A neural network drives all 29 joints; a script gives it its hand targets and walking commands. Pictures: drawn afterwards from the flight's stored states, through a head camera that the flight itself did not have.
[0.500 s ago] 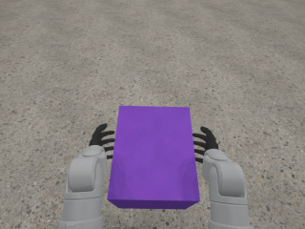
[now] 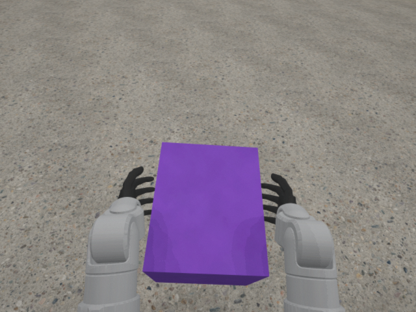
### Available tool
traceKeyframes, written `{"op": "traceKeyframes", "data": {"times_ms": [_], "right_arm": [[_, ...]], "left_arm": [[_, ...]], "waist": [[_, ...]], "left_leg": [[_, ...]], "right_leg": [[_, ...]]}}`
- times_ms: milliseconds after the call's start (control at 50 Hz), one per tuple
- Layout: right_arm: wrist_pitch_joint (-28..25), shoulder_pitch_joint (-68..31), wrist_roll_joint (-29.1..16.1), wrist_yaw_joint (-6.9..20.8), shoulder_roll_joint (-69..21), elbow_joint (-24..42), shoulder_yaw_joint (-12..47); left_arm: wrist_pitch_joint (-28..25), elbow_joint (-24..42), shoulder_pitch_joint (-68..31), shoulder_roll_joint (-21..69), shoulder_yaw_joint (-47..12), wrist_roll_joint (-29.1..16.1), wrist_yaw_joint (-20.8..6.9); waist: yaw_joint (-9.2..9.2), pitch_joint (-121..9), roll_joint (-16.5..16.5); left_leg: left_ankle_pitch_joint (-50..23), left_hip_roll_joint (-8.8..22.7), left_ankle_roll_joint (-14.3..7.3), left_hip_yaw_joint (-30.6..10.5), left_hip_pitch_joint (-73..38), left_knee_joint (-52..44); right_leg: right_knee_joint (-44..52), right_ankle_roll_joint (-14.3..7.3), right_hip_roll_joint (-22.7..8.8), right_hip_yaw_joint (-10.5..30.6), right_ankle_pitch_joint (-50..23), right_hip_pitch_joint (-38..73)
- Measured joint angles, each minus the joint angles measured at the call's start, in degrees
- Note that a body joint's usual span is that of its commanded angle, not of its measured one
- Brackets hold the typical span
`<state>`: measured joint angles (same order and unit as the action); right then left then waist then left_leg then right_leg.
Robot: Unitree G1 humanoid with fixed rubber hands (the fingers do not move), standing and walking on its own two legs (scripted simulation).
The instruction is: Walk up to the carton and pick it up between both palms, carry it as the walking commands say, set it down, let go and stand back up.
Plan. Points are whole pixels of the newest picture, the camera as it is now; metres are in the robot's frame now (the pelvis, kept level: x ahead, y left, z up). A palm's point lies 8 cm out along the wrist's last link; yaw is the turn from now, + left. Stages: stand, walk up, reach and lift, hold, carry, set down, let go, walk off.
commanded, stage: carry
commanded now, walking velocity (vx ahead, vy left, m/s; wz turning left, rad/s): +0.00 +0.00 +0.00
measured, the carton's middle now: (205, 216) +0.34 +0.01 -0.01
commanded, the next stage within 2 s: none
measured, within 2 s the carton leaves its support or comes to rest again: neither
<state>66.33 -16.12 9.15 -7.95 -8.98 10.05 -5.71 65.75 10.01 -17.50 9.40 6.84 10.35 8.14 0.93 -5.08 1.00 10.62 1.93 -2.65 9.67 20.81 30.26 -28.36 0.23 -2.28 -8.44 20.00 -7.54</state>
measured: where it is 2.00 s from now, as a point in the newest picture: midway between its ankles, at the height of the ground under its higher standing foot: outside the picture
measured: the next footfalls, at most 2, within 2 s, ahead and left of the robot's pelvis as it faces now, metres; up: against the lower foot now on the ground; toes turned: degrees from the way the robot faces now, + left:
none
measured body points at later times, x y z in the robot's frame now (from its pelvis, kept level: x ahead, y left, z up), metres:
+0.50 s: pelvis -0.01 -0.03 -0.01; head -0.01 -0.03 +0.44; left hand +0.30 +0.11 +0.06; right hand +0.28 -0.17 +0.05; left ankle +0.02 +0.10 -0.74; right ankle -0.12 -0.09 -0.74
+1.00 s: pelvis -0.06 -0.01 -0.01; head -0.08 -0.01 +0.44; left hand +0.25 +0.13 +0.06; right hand +0.24 -0.16 +0.05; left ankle +0.02 +0.10 -0.74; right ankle -0.12 -0.09 -0.74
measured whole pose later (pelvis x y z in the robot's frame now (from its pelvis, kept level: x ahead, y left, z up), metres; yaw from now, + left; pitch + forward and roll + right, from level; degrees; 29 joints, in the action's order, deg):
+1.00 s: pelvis -0.06 -0.01 -0.01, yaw -1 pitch +1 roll +0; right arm 58.8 -14.0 9.7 -6.5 -8.5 1.1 -5.6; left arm 57.7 0.7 -15.7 8.9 7.5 12.2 6.2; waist 0.3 -4.2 0.3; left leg 9.2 3.3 -0.9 7.5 21.4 30.3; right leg -31.6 -2.2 -2.1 -11.9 22.8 -9.4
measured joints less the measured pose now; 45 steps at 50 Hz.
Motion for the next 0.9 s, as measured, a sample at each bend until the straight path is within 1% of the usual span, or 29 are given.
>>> {"op": "traceKeyframes", "data": {"times_ms": [20, 80, 100, 140, 180, 200, 260, 280, 320, 360, 420, 460, 500, 520, 540, 560, 580, 600, 640, 660, 700, 720, 760, 780, 820, 840, 860, 900], "right_arm": [[0.23, 0.13, -0.35, -0.36, 0.0, -0.33, 0.05], [0.84, 0.76, -0.54, -0.3, 0.18, -0.26, 0.04], [0.46, 0.61, -0.02, 0.2, 0.15, -1.64, -0.36], [0.2, 0.76, -0.04, -0.15, 0.17, -3.02, -0.41], [0.92, 0.86, -1.18, -1.69, 0.21, -2.06, -0.09], [1.06, 0.59, -1.13, -1.74, 0.16, -2.03, -0.1], [0.43, 0.43, -1.0, -1.25, 0.11, -2.28, -0.44], [-0.46, 0.14, -0.44, -0.48, 0.05, -3.72, -0.78], [-1.86, -0.18, 0.56, 0.19, -0.05, -6.07, -1.35], [-2.12, 0.27, -0.07, -0.56, 0.04, -5.39, -0.93], [-0.51, 1.96, -2.82, -3.26, 0.45, -0.36, 1.03], [-0.89, 1.96, -1.91, -1.75, 0.47, -0.96, 0.95], [-0.77, 2.21, -1.42, -1.27, 0.51, -0.8, 1.03], [-0.44, 2.17, -1.6, -1.77, 0.5, -0.38, 1.05], [-0.87, 1.77, -1.08, -1.2, 0.44, -1.39, 0.68], [-2.55, 0.75, 0.32, 0.32, 0.22, -5.07, -0.39], [-4.14, 0.02, 1.23, 0.89, 0.01, -8.54, -1.2], [-4.7, 0.04, 1.15, 0.45, -0.02, -9.46, -1.24], [-4.92, 0.91, 0.33, -0.14, 0.22, -7.89, -0.48], [-4.92, 1.4, -0.18, -0.41, 0.34, -6.69, -0.07], [-3.59, 2.58, -2.19, -2.29, 0.59, -2.54, 1.32], [-3.64, 2.39, -1.82, -1.26, 0.58, -2.66, 1.16], [-4.29, 1.65, -0.75, 0.32, 0.39, -5.16, 0.51], [-4.22, 1.61, -0.54, 0.41, 0.36, -5.61, 0.51], [-6.12, 1.14, 1.54, 2.1, 0.26, -9.99, -0.52], [-7.14, 1.09, 2.09, 2.29, 0.23, -12.1, -0.81], [-7.6, 1.31, 1.94, 2.09, 0.28, -12.75, -0.67], [-6.91, 2.57, 0.51, 1.03, 0.6, -9.7, 0.23]], "left_arm": [[0.34, -0.23, 0.11, 0.0, -0.12, -0.15, 0.73], [1.16, -0.67, -0.02, 0.0, -0.48, -0.22, 1.02], [0.7, -2.46, -0.48, 0.12, -0.13, 0.47, 0.35], [0.05, -4.42, -0.59, 0.17, 0.25, 1.02, -0.24], [0.24, -3.71, -0.18, 0.03, 0.11, 0.66, -0.24], [0.23, -3.76, -0.47, 0.11, 0.4, 0.72, -0.37], [0.37, -3.28, -0.7, 0.21, 0.35, 0.19, 0.66], [-0.42, -4.59, -0.99, 0.28, 0.65, 1.0, -0.02], [-2.13, -7.43, -1.48, 0.44, 1.07, 2.06, -0.79], [-2.63, -6.81, -0.81, 0.23, 0.62, 1.65, -0.66], [-1.01, -1.34, 1.29, -0.36, -0.81, -0.38, 0.48], [-1.04, -1.63, 1.15, -0.32, -0.36, 0.01, -0.31], [-1.31, -2.1, 1.16, -0.29, -0.27, 0.2, -0.72], [-1.07, -1.83, 1.03, -0.26, -0.31, 0.08, -0.61], [-1.42, -2.78, 0.56, -0.15, -0.04, 0.56, -1.08], [-3.29, -6.52, -0.35, 0.09, 0.94, 2.13, -2.21], [-5.16, -9.99, -0.81, 0.25, 1.78, 3.03, -2.78], [-5.78, -10.75, -0.55, 0.19, 1.75, 2.68, -2.37], [-5.87, -8.84, 0.6, -0.18, 0.73, 1.46, -1.53], [-5.64, -7.37, 1.14, -0.33, 0.23, 0.9, -1.14], [-4.05, -2.85, 2.43, -0.66, -0.93, -0.31, -0.22], [-4.23, -2.9, 2.47, -0.68, -0.74, 0.11, -0.73], [-5.01, -5.05, 2.15, -0.57, 0.2, 1.03, -1.58], [-4.9, -5.43, 2.12, -0.54, 0.34, 1.01, -1.54], [-6.6, -10.08, 1.14, -0.31, 1.35, 2.4, -2.88], [-7.64, -12.44, 0.85, -0.22, 1.73, 2.93, -3.13], [-8.24, -13.3, 0.99, -0.26, 1.69, 3.09, -2.95], [-7.3, -10.35, 1.97, -0.53, 0.32, 1.54, -1.56]], "waist": [[0.01, -0.64, 0.09], [-0.26, -1.16, 0.06], [-0.32, -1.38, -0.06], [-0.51, -1.8, -0.26], [-0.56, -1.62, -0.65], [-0.47, -1.45, -0.54], [-0.35, -1.0, 0.06], [-0.44, -1.16, 0.23], [-0.76, -1.27, 0.38], [-1.11, -0.46, 0.37], [-1.29, 1.16, 0.1], [-1.38, 1.32, -0.03], [-1.39, 1.41, -0.23], [-1.38, 1.72, -0.27], [-1.37, 1.9, -0.2], [-1.31, 1.63, -0.1], [-1.27, 1.18, 0.06], [-1.29, 1.27, 0.21], [-1.29, 1.93, 0.24], [-1.33, 2.24, 0.3], [-1.36, 2.91, 0.36], [-1.28, 2.86, 0.25], [-1.26, 2.1, -0.05], [-1.11, 1.85, -0.15], [-0.81, 0.54, -0.36], [-0.75, -0.08, -0.39], [-0.63, -0.27, -0.36], [-0.52, 0.29, -0.61]], "left_leg": [[0.36, 0.03, 0.23, -0.11, -0.39, -0.17], [0.68, 0.2, 0.51, -0.56, -0.71, 0.57], [0.47, 0.3, 0.55, -0.81, -0.8, 0.84], [-0.03, 0.44, 0.66, -1.25, -0.82, 1.23], [0.2, 0.68, 0.8, -1.59, -0.67, 1.56], [0.47, 0.72, 0.94, -1.67, -0.49, 1.71], [1.87, 0.7, 1.18, -1.83, -0.95, 0.94], [2.52, 0.65, 1.44, -1.78, -1.44, 0.11], [3.35, 0.6, 2.26, -1.7, -1.69, -0.5], [3.48, 0.72, 2.5, -1.83, -0.97, 0.66], [3.09, 1.0, 2.25, -2.15, -0.01, 2.17], [3.04, 1.12, 2.13, -2.36, 0.38, 2.72], [3.41, 1.27, 2.24, -2.58, 0.51, 3.17], [3.64, 1.32, 2.38, -2.67, 0.48, 3.32], [3.74, 1.35, 2.56, -2.67, 0.34, 3.3], [3.63, 1.39, 2.76, -2.58, 0.11, 3.12], [3.42, 1.39, 2.97, -2.42, -0.08, 2.9], [3.23, 1.32, 3.03, -2.29, -0.31, 2.75], [2.94, 1.4, 2.82, -2.16, -0.21, 2.84], [2.76, 1.39, 2.64, -2.14, 0.03, 2.95], [2.34, 1.31, 2.38, -2.1, 0.4, 2.93], [2.07, 1.3, 2.25, -2.01, 0.37, 2.75], [1.57, 1.33, 2.11, -2.07, 0.28, 2.37], [1.35, 1.34, 2.11, -2.04, 0.17, 2.17], [0.83, 1.29, 2.06, -2.13, 0.09, 1.57], [0.54, 1.24, 2.05, -2.22, -0.02, 1.18], [0.27, 1.24, 2.06, -2.2, -0.14, 0.85], [-0.16, 1.37, 2.0, -2.3, 0.12, 0.63]], "right_leg": [[-0.14, -0.13, 0.02, -0.02, 0.09, 0.16], [-1.45, -0.37, -0.09, -0.89, 0.09, 0.3], [-1.69, -0.41, -0.02, -1.01, -0.22, 0.43], [-1.5, -0.38, 0.14, -1.25, -0.73, 0.81], [-0.19, -0.33, 0.48, -1.42, -0.36, 1.5], [0.37, -0.51, 0.54, -1.52, 0.15, 1.62], [0.56, -1.36, 0.57, -1.67, 2.01, 1.63], [0.15, -1.59, 0.5, -1.73, 2.6, 1.41], [-0.97, -1.72, 0.25, -2.06, 3.67, 0.89], [-1.56, -1.62, 0.22, -2.18, 4.46, 0.64], [-2.63, -2.07, 0.29, -2.27, 4.77, -0.11], [-2.77, -2.22, 0.35, -2.55, 5.07, -0.23], [-2.47, -2.35, 0.48, -2.96, 5.59, 0.09], [-2.43, -2.46, 0.51, -3.12, 5.88, 0.24], [-2.51, -2.54, 0.5, -3.23, 6.05, 0.34], [-2.64, -2.57, 0.46, -3.24, 6.01, 0.36], [-2.73, -2.53, 0.37, -3.18, 5.92, 0.36], [-2.85, -2.44, 0.23, -3.17, 5.86, 0.44], [-3.16, -2.29, 0.18, -3.14, 5.64, 0.2], [-3.5, -2.28, 0.11, -3.18, 5.58, -0.12], [-4.14, -2.35, -0.06, -3.22, 5.54, -0.78], [-4.26, -2.35, -0.1, -3.14, 5.42, -0.91], [-3.99, -2.35, -0.03, -3.22, 4.98, -0.85], [-3.9, -2.36, -0.02, -3.21, 4.78, -0.82], [-3.42, -2.39, 0.03, -3.34, 4.32, -0.74], [-3.01, -2.38, 0.07, -3.45, 4.05, -0.59], [-2.75, -2.36, 0.09, -3.43, 3.81, -0.53], [-2.49, -2.33, 0.26, -3.54, 3.33, -0.76]]}}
